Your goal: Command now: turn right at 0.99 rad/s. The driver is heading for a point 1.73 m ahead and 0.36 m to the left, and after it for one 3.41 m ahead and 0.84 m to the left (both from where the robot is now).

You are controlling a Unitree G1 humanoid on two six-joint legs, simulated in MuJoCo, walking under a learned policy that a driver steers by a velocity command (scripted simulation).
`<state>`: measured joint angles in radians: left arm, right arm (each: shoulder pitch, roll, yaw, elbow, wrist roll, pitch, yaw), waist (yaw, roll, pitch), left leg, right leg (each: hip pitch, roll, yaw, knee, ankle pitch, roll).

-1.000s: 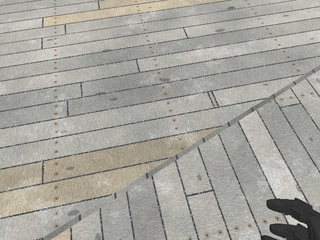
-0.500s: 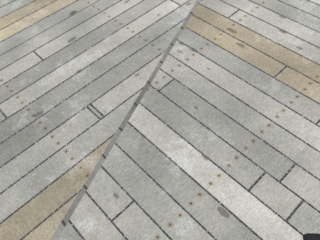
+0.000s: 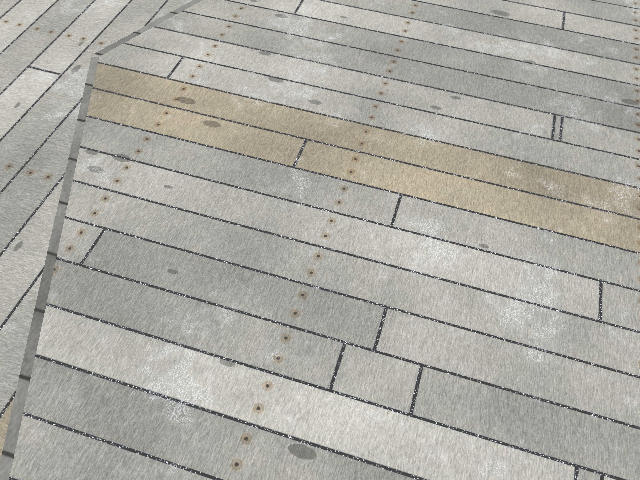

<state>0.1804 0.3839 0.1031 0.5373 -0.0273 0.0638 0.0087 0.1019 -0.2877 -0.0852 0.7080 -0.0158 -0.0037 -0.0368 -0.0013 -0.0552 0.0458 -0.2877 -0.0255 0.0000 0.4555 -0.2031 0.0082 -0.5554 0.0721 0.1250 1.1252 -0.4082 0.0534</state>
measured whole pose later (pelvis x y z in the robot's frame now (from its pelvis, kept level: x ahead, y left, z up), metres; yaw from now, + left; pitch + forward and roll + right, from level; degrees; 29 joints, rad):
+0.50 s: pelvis +0.02 -0.05 +0.00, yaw -3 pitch +1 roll +0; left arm 0.08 0.22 0.03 0.59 0.03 0.02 0.04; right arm 0.25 -0.33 -0.09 0.78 0.03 0.06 -0.01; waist -0.05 0.03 0.05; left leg -0.51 0.06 0.03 1.10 -0.45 -0.11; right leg -0.23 -0.05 -0.13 0.47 -0.26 -0.01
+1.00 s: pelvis +0.04 +0.00 +0.01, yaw +24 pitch +4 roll -3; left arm 0.04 0.32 0.10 0.66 0.01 -0.01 0.03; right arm 0.19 -0.34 -0.09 0.58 0.02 0.04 -0.04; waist -0.01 -0.02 0.06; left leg -0.31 -0.07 -0.15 0.47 -0.21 0.07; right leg -0.58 0.03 0.12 0.94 -0.30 0.09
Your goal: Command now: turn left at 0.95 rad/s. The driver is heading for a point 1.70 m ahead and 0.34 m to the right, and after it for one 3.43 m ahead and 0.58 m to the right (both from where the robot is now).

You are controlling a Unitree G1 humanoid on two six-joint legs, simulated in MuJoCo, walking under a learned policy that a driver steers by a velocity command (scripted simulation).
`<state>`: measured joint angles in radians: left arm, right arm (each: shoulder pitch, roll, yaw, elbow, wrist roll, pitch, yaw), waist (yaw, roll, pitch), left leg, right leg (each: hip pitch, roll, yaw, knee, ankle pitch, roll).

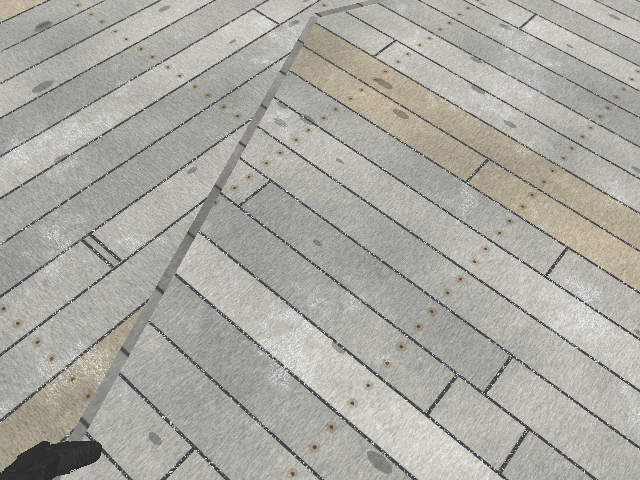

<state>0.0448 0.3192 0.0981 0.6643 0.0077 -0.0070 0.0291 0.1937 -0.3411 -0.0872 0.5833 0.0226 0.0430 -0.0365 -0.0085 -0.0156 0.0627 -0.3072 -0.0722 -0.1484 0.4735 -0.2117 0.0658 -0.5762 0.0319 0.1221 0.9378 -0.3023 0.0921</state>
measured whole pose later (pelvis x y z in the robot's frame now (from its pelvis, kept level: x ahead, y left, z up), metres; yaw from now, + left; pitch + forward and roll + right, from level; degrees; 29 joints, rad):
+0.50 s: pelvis +0.13 -0.01 +0.00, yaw +4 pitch +4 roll +2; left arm 0.49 0.28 0.08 0.83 0.02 -0.01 -0.03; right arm 0.11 -0.29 -0.02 0.59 -0.04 -0.03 0.04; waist 0.11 0.02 -0.02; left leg -0.43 -0.03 -0.06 0.63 -0.35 -0.04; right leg -0.15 0.05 0.27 0.39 -0.29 -0.03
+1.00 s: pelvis +0.46 -0.06 -0.05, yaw -22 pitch +3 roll +1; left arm -0.05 0.33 0.02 0.60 0.03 -0.02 -0.09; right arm 0.55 -0.29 -0.03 0.89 -0.05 -0.06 -0.01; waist -0.06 -0.03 0.04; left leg 0.19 0.10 0.28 0.64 -0.36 -0.05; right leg -0.62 0.07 -0.14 0.74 -0.20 -0.20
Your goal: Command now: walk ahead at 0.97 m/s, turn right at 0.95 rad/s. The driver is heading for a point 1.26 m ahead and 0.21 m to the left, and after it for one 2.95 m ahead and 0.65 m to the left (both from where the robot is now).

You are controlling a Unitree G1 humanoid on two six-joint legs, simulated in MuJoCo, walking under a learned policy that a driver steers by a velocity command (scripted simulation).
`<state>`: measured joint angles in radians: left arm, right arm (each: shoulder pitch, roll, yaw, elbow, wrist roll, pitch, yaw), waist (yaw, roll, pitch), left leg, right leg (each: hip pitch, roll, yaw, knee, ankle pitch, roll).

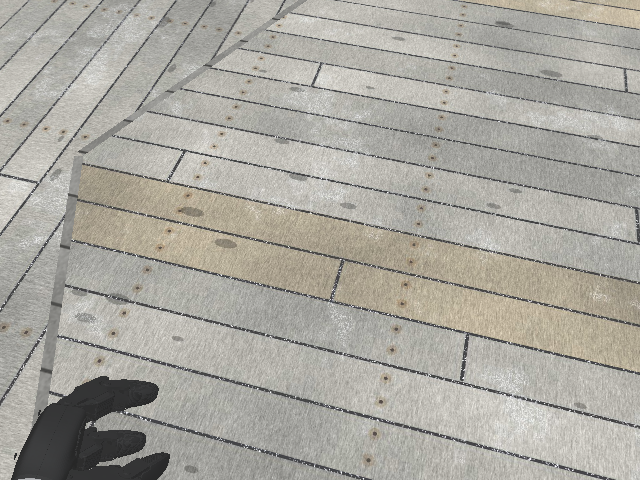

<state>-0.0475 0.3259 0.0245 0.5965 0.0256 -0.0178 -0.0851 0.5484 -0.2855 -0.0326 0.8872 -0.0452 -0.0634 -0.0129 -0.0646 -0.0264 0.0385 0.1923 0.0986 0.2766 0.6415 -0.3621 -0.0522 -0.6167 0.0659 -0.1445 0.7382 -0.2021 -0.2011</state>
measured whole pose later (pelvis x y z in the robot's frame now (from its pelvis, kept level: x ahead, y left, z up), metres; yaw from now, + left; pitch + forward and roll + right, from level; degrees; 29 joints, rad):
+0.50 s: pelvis +0.48 +0.00 +0.02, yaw -3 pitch +1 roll +1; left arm 0.35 0.33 0.04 0.85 0.05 -0.08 0.01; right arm 0.19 -0.31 -0.02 0.73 -0.02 -0.05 0.03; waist -0.01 -0.03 0.05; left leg -0.52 -0.10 0.09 0.64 -0.14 0.14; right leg -0.03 0.10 0.00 1.08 -0.37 -0.05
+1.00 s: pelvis +0.97 -0.01 +0.04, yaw +22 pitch +2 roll -1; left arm 0.17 0.30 0.01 0.68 0.06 -0.08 0.02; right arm 0.31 -0.37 -0.08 0.81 -0.02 -0.03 0.02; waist -0.04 0.04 0.02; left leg -0.38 -0.05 -0.05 1.28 -0.31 0.10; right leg -0.34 -0.03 -0.06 0.54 -0.24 0.02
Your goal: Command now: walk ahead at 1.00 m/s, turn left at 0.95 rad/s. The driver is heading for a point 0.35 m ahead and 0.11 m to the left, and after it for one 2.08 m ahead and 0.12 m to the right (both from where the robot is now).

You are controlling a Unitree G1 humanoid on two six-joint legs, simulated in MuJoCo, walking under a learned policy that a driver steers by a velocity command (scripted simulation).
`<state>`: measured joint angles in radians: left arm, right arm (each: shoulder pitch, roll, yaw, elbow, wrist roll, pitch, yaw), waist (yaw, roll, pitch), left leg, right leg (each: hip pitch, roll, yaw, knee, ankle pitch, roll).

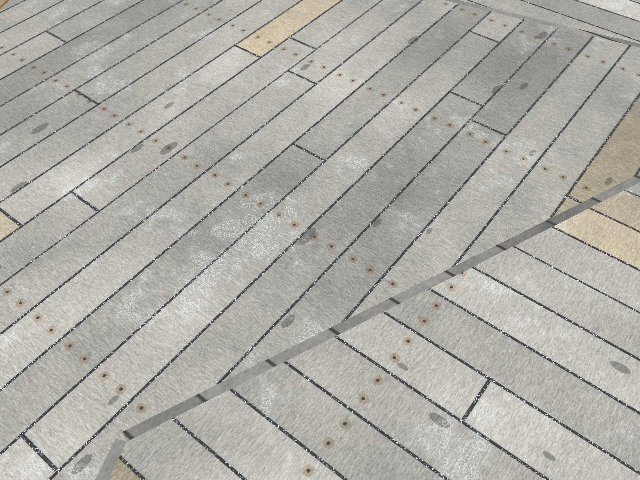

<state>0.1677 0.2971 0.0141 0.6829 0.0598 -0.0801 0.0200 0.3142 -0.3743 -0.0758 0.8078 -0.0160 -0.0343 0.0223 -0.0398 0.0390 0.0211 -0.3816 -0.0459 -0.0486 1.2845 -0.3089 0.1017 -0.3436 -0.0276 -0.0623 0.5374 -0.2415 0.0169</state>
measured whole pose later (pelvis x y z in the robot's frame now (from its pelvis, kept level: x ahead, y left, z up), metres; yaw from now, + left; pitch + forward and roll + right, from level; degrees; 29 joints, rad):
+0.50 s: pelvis +0.46 +0.06 +0.00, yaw +19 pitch -1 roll +2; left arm 0.26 0.23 0.00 0.75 0.02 -0.04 -0.02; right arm 0.33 -0.29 -0.04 0.84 -0.04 -0.06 0.00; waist 0.02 -0.01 0.04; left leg -0.17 -0.15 0.12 0.47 -0.30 0.16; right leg -0.59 -0.12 0.08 1.30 -0.28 -0.02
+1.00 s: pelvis +0.94 +0.09 +0.01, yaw -5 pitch +1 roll +0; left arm 0.49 0.30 0.07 0.89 0.00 -0.05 -0.01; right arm 0.03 -0.24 0.05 0.61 -0.07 -0.07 0.02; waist 0.07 0.01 0.02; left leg -0.69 0.13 -0.10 1.03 -0.23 -0.05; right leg -0.10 0.22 0.11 0.36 -0.26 -0.18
